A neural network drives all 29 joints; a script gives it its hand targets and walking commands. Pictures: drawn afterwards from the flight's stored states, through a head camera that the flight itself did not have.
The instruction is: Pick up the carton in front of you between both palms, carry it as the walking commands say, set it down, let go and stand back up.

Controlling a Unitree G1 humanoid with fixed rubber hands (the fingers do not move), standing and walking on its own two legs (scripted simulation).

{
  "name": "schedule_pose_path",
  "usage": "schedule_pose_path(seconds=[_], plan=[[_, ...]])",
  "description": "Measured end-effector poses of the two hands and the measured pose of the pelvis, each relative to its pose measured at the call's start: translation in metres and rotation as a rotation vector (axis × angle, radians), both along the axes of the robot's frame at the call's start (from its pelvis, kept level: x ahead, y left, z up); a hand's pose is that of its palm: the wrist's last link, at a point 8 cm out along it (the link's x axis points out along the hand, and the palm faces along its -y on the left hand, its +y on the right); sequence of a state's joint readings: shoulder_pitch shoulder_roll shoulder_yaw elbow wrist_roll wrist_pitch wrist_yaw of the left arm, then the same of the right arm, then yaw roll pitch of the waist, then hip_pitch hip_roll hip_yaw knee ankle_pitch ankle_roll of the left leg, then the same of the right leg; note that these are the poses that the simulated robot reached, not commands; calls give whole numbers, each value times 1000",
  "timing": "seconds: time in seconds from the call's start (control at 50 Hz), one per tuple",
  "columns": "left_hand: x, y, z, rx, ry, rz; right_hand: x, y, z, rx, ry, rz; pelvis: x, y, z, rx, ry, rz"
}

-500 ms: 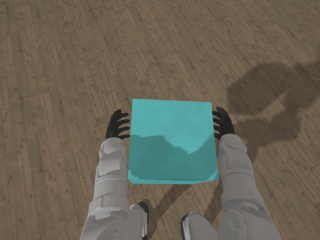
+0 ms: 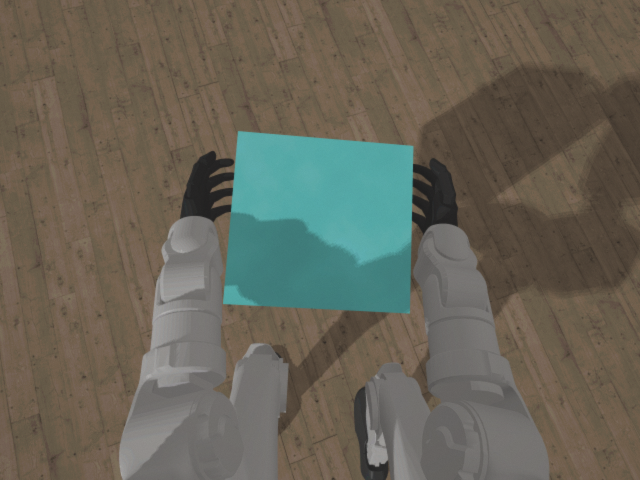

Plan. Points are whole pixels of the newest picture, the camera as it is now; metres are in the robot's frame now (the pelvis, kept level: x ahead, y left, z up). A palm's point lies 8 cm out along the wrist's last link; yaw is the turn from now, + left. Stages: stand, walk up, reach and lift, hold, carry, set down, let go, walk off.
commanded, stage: set down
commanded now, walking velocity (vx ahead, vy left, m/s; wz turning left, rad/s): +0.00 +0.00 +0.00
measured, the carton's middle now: (315, 236) +0.43 +0.05 -0.17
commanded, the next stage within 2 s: none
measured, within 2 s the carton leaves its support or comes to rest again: rests again in 1.18 s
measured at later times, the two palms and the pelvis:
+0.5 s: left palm (210, 232) +0.45 +0.23 -0.24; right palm (386, 239) +0.45 -0.07 -0.23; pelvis -0.03 +0.01 -0.13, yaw -4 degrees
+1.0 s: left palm (218, 238) +0.47 +0.24 -0.37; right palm (367, 246) +0.47 -0.06 -0.36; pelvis -0.04 +0.01 -0.21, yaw -5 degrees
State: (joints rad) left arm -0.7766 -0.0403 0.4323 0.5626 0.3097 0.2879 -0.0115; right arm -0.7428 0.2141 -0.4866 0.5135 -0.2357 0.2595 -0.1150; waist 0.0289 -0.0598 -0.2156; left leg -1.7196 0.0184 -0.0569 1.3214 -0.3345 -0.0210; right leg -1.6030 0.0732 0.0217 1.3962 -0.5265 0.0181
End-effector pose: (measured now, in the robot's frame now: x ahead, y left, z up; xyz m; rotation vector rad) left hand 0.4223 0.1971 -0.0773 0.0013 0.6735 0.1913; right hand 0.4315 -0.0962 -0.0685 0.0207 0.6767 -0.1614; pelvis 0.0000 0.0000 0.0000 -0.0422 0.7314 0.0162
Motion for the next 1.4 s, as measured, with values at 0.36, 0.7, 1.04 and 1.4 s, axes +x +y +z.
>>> schedule_pose_path(seconds=[0.36,0.7,1.04,1.4], plan=[[19,19,-121,6,2,-19,15,20,-120,-15,-6,-21,-23,7,-95,-29,86,-23],[34,39,-225,17,42,-31,34,39,-219,-28,27,12,-40,13,-171,-47,70,-31],[47,43,-293,28,84,-58,41,39,-291,6,41,27,-42,12,-212,-29,1,-63],[43,46,-306,28,128,-79,42,36,-305,23,58,90,-50,7,-224,-11,-46,-83]])
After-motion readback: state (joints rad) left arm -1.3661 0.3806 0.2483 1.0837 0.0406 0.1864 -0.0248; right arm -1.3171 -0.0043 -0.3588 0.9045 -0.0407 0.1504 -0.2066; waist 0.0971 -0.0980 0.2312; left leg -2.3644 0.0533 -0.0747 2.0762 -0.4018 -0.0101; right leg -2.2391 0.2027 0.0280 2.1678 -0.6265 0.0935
